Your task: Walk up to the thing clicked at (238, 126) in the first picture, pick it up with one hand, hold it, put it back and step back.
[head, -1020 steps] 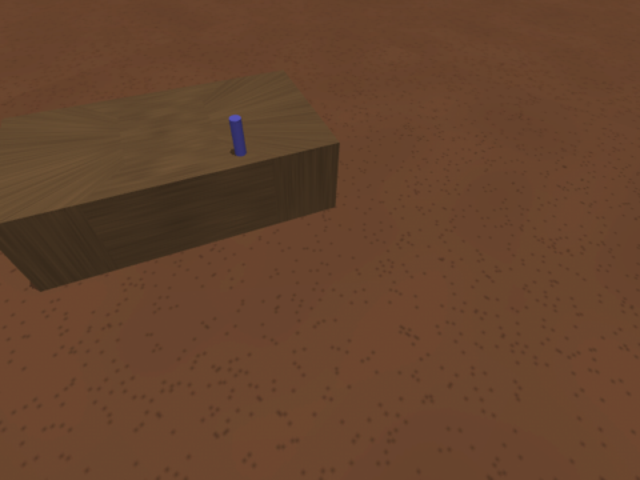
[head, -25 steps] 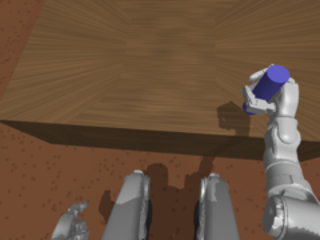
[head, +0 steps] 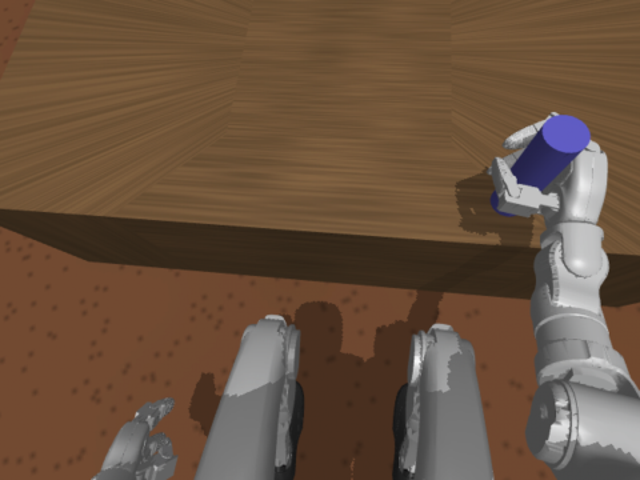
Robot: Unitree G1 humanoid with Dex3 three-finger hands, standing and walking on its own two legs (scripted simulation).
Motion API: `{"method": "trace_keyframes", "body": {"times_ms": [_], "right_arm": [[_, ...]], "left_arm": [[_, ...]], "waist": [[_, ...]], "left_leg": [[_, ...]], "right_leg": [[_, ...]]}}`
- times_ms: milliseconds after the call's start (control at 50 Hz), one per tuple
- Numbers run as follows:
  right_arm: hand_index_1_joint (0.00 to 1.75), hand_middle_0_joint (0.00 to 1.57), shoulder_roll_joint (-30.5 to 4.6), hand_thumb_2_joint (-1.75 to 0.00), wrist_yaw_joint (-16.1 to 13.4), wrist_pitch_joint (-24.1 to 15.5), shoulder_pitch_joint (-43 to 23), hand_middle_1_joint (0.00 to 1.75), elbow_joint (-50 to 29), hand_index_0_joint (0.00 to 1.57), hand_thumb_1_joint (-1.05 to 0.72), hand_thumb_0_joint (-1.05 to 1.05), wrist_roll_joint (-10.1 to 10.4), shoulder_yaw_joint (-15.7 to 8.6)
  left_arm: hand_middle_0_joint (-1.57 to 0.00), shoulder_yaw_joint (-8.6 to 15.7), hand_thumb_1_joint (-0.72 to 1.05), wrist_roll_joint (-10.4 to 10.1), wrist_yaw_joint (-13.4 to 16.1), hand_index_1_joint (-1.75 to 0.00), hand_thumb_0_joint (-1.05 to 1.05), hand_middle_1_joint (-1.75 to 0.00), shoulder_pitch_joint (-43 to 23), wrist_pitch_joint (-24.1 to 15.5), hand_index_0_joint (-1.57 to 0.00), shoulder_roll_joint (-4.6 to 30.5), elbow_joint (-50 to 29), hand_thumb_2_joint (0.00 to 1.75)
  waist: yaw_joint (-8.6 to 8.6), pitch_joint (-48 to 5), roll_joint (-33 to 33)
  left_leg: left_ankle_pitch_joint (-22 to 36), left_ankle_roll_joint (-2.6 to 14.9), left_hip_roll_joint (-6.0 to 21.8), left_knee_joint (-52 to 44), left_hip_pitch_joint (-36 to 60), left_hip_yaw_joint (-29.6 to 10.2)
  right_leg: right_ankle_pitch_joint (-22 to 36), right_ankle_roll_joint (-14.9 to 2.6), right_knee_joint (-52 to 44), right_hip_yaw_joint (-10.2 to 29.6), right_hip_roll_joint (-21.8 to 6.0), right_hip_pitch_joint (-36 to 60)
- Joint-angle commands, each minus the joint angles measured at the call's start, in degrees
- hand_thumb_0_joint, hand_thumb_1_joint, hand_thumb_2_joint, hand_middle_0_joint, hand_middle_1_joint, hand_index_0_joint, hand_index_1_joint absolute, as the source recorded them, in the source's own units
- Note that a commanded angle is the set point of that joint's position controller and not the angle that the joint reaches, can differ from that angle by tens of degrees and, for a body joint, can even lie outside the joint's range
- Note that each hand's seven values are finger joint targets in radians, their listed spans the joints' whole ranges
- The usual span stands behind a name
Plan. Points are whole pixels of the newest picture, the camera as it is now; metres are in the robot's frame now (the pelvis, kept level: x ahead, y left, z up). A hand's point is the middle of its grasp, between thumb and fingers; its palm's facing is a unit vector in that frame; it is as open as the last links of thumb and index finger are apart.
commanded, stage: lower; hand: right
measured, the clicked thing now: (531, 173) +0.47 -0.21 +0.00
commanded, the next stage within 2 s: loosen in 0.80 s
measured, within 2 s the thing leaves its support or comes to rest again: rests again in 0.52 s
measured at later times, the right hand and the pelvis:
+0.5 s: hand (507, 186) +0.47 -0.19 -0.03, palm faces +0.11 +0.99 -0.02, open 5.7 cm; pelvis -0.01 +0.00 -0.03, yaw +0 degrees
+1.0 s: hand (505, 189) +0.47 -0.20 -0.04, palm faces +0.12 +0.99 -0.02, open 5.7 cm; pelvis -0.01 +0.00 -0.05, yaw +1 degrees
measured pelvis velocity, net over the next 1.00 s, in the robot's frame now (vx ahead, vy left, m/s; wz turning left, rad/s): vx -0.01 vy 0.00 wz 0.01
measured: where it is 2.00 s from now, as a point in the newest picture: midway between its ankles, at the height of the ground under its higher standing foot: (344, 453)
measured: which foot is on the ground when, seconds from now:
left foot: down 0.00-1.00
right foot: down 0.00-1.00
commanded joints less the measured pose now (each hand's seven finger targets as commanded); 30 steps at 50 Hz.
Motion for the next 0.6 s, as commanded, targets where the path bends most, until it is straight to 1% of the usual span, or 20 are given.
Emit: {"method": "trace_keyframes", "body": {"times_ms": [0,20,60,80,100,160,200,220,240,280,300,320,340,360,380,420,460,480,520,580], "right_arm": [[1.46,1.41,-10.9,-1.36,-0.4,-3.6,-17.7,1.46,-12.0,1.42,-0.60,0.00,1.0,-1.7],[1.47,1.41,-9.1,-1.37,0.0,-3.4,-16.6,1.47,-10.4,1.42,-0.61,0.00,1.3,-0.8],[1.46,1.40,-13.7,-1.36,-0.4,-4.2,-20.3,1.46,-16.1,1.41,-0.58,0.00,1.3,-3.3],[1.45,1.40,-12.4,-1.35,-0.4,-3.7,-18.4,1.45,-12.5,1.41,-0.59,0.00,1.0,-2.5],[1.45,1.40,-8.9,-1.35,-0.1,-3.3,-17.1,1.45,-10.7,1.41,-0.59,0.00,1.3,-0.7],[1.43,1.38,-12.4,-1.33,-0.3,-3.9,-20.4,1.43,-14.5,1.39,-0.59,0.00,0.8,-2.0],[1.44,1.39,-9.6,-1.34,0.2,-3.2,-18.3,1.44,-12.2,1.39,-0.58,0.00,1.0,-0.7],[1.45,1.40,-9.6,-1.35,0.2,-3.2,-19.3,1.45,-12.5,1.41,-0.58,0.00,1.3,-1.0],[1.45,1.39,-11.9,-1.35,0.0,-3.4,-19.4,1.45,-14.2,1.40,-0.57,0.00,1.3,-2.2],[1.44,1.38,-10.2,-1.34,0.4,-2.8,-18.5,1.44,-11.6,1.39,-0.56,0.00,1.1,-1.2],[1.45,1.40,-12.4,-1.34,0.2,-3.1,-20.5,1.45,-15.4,1.41,-0.59,0.00,1.4,-2.4],[1.45,1.38,-11.9,-1.34,0.2,-3.0,-20.2,1.44,-14.6,1.40,-0.56,0.00,1.3,-2.2],[1.44,1.39,-10.6,-1.34,0.4,-2.6,-18.7,1.44,-12.2,1.40,-0.56,0.00,1.3,-1.6],[1.43,1.38,-11.6,-1.33,0.3,-2.7,-19.5,1.43,-14.0,1.39,-0.56,0.00,1.6,-2.3],[1.42,1.36,-11.2,-1.32,0.4,-2.5,-18.9,1.42,-12.6,1.37,-0.54,0.00,1.5,-1.8],[1.41,1.36,-13.0,-1.31,0.2,-2.9,-20.8,1.41,-15.4,1.37,-0.54,0.00,1.5,-3.0],[1.43,1.38,-11.9,-1.32,0.2,-2.6,-18.7,1.43,-13.5,1.39,-0.56,0.00,1.3,-2.6],[1.42,1.38,-10.5,-1.32,0.4,-2.4,-19.1,1.42,-13.1,1.38,-0.56,0.00,1.5,-1.4],[1.40,1.36,-13.0,-1.30,-0.1,-2.7,-20.8,1.40,-15.1,1.37,-0.54,0.00,1.2,-2.9],[1.40,1.36,-11.1,-1.30,0.0,-2.3,-19.6,1.40,-13.2,1.37,-0.54,0.00,1.1,-1.8]], "left_arm": [[-0.20,4.0,0.90,0.2,0.7,-0.29,0.00,-0.29,7.4,-0.9,-0.20,10.5,-3.4,0.90],[-0.20,3.9,0.91,0.1,0.6,-0.30,0.00,-0.29,6.9,-1.0,-0.20,10.3,-3.1,0.90],[-0.20,4.0,0.90,0.1,0.7,-0.29,0.00,-0.29,7.1,-0.8,-0.19,10.3,-3.5,0.90],[-0.20,3.9,0.90,0.1,0.6,-0.29,0.00,-0.29,7.2,-0.7,-0.19,10.2,-3.4,0.90],[-0.20,3.9,0.90,0.2,0.5,-0.30,0.00,-0.29,6.6,-0.8,-0.20,10.1,-3.5,0.90],[-0.20,4.1,0.90,0.2,0.6,-0.30,0.00,-0.29,7.1,-0.6,-0.19,10.5,-3.3,0.90],[-0.20,4.3,0.89,0.0,0.5,-0.30,0.00,-0.29,6.7,-0.6,-0.20,11.0,-3.3,0.91],[-0.20,4.3,0.90,0.1,0.5,-0.30,0.00,-0.30,7.3,-0.7,-0.20,10.9,-3.2,0.90],[-0.20,4.1,0.89,0.1,0.5,-0.30,0.00,-0.29,7.1,-0.6,-0.20,10.8,-3.6,0.90],[-0.20,4.5,0.89,0.2,0.5,-0.30,0.00,-0.29,7.4,-0.6,-0.19,11.3,-3.3,0.91],[-0.20,4.3,0.90,0.1,0.6,-0.30,0.00,-0.29,7.2,-0.6,-0.19,11.1,-3.6,0.90],[-0.20,4.4,0.90,0.1,0.6,-0.29,0.00,-0.29,7.5,-0.6,-0.20,11.1,-3.4,0.90],[-0.20,4.3,0.90,0.1,0.5,-0.30,0.00,-0.29,7.5,-0.5,-0.20,10.9,-3.4,0.90],[-0.20,4.4,0.89,0.1,0.5,-0.30,0.00,-0.29,7.4,-0.5,-0.19,11.0,-3.5,0.91],[-0.20,4.4,0.90,0.0,0.5,-0.29,0.00,-0.29,6.8,-0.5,-0.20,11.2,-3.3,0.90],[-0.20,4.3,0.90,0.1,0.6,-0.30,0.00,-0.29,7.1,-0.5,-0.20,10.9,-3.5,0.90],[-0.20,4.4,0.90,0.2,0.5,-0.30,0.00,-0.29,7.4,-0.5,-0.20,10.8,-3.3,0.90],[-0.20,4.6,0.90,0.2,0.6,-0.29,0.00,-0.29,6.9,-0.5,-0.20,11.1,-3.4,0.90],[-0.20,4.3,0.90,0.2,0.6,-0.29,0.00,-0.29,7.2,-0.4,-0.19,10.6,-3.5,0.90],[-0.20,4.5,0.90,0.2,0.7,-0.30,0.00,-0.29,7.3,-0.4,-0.20,10.8,-3.3,0.90]], "waist": [[0.41,-37.0,-3.7],[0.59,-35.2,-3.4],[-0.25,-37.8,-3.9],[-0.08,-36.9,-4.2],[0.63,-35.1,-3.1],[-0.09,-35.7,-7.1],[0.46,-34.8,-5.9],[0.75,-34.9,-6.0],[-0.13,-36.3,-6.1],[0.63,-36.2,-5.1],[0.02,-37.2,-5.9],[0.13,-37.8,-5.6],[0.73,-36.7,-4.7],[0.14,-36.5,-4.5],[0.15,-34.9,-4.8],[-0.17,-36.8,-4.2],[-0.05,-37.0,-4.7],[0.27,-36.3,-4.1],[-0.14,-36.7,-4.4],[0.56,-35.4,-3.3]], "left_leg": [[14.9,2.00,-1.8,-13.6,19.4,0.0],[14.4,2.02,-1.8,-13.2,18.3,0.0],[15.3,1.86,-1.7,-13.4,20.1,-0.9],[15.3,1.93,-1.6,-12.8,19.9,-0.7],[13.5,1.95,-1.8,-12.7,18.0,-0.2],[12.5,2.63,-1.8,-11.1,14.7,0.5],[11.1,2.60,-1.8,-10.4,12.7,1.2],[12.1,2.56,-1.8,-9.9,12.7,1.3],[13.3,2.57,-1.7,-9.8,14.1,0.9],[12.8,2.34,-1.8,-9.9,13.9,0.9],[13.5,2.36,-1.7,-9.5,14.7,0.7],[14.3,2.26,-1.7,-9.5,14.6,0.6],[13.8,2.24,-1.8,-9.4,14.3,0.8],[13.4,2.23,-1.8,-9.6,14.9,0.5],[11.4,2.28,-1.7,-9.9,14.1,0.5],[12.0,2.17,-1.7,-9.8,15.2,0.1],[13.9,2.18,-1.8,-8.8,15.2,0.2],[12.4,2.15,-1.9,-9.3,14.4,0.1],[12.5,2.20,-1.8,-9.1,15.0,0.0],[10.6,2.06,-1.9,-9.6,14.2,0.0]], "right_leg": [[9.6,-2.90,-10.5,-1.2,2.1,25.1],[9.0,-2.96,-10.1,-1.1,2.1,23.5],[9.8,-3.11,-8.9,-1.6,2.0,23.1],[9.9,-2.97,-9.0,-1.7,2.1,22.7],[8.1,-2.99,-9.0,-1.4,2.0,22.0],[8.1,-2.47,-9.6,-1.1,2.0,24.0],[6.8,-2.39,-9.4,-0.5,2.0,24.0],[7.7,-2.37,-8.9,-0.5,2.0,24.1],[8.8,-2.47,-8.4,-0.8,1.9,24.0],[8.1,-2.62,-7.7,-0.9,1.9,23.3],[8.7,-2.61,-7.4,-1.1,1.9,23.0],[9.6,-2.64,-6.9,-1.2,1.9,23.8],[8.9,-2.70,-6.8,-1.1,1.9,22.6],[8.4,-2.77,-6.5,-1.4,1.9,21.3],[6.3,-2.75,-6.7,-1.4,2.0,20.3],[6.9,-2.88,-6.0,-1.6,1.8,19.8],[8.8,-2.76,-5.4,-1.7,1.8,20.6],[7.1,-2.85,-5.2,-1.7,1.8,19.5],[7.4,-2.81,-5.2,-1.7,1.8,18.6],[5.4,-2.89,-4.8,-1.8,1.8,17.6]]}}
